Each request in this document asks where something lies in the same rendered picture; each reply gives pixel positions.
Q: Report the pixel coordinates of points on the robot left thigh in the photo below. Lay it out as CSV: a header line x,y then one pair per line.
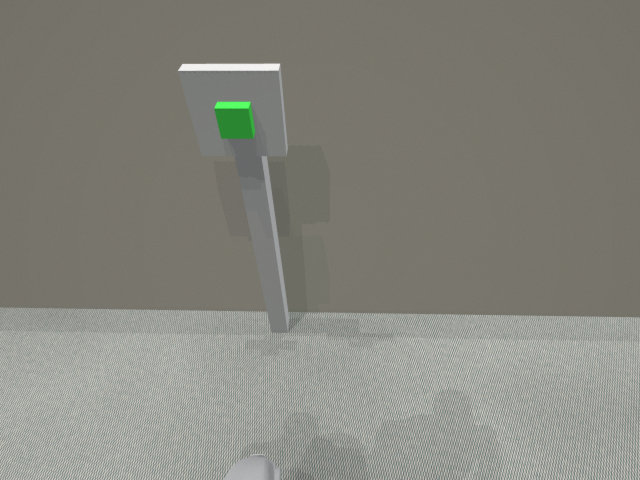
x,y
254,468

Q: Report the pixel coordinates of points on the panel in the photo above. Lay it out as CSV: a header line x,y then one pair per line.
x,y
261,84

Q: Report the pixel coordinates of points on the button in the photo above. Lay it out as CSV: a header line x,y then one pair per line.
x,y
235,120

